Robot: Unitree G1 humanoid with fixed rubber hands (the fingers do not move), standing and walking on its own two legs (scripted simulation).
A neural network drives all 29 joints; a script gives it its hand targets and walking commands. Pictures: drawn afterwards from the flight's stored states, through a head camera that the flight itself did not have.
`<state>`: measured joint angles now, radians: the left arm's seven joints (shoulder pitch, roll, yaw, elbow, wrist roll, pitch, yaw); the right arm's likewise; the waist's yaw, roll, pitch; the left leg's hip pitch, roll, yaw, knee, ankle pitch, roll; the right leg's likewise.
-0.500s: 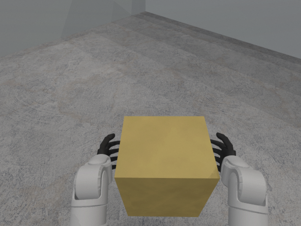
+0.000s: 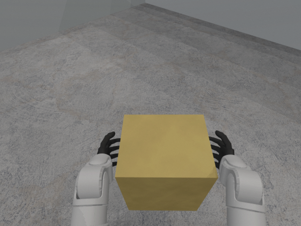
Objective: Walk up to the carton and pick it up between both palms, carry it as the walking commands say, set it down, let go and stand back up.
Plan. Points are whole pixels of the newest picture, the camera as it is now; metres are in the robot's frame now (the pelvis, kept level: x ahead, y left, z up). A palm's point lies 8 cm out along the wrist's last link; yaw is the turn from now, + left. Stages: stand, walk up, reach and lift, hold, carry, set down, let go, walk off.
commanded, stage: carry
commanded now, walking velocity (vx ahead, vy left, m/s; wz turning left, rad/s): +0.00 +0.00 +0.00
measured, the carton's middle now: (163, 166) +0.30 -0.01 -0.03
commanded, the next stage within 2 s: hold in 0.84 s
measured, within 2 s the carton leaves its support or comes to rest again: neither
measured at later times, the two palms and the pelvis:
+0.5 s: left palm (105, 159) +0.28 +0.15 +0.05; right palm (224, 160) +0.28 -0.16 +0.06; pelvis +0.00 +0.00 +0.00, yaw +0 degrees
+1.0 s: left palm (109, 165) +0.27 +0.14 +0.02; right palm (225, 168) +0.27 -0.16 +0.04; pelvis +0.00 +0.00 +0.00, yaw +0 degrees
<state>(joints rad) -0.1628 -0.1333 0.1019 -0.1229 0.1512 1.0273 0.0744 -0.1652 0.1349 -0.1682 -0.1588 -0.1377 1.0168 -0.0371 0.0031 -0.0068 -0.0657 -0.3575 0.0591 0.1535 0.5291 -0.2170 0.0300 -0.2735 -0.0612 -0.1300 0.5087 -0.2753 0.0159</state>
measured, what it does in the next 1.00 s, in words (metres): stands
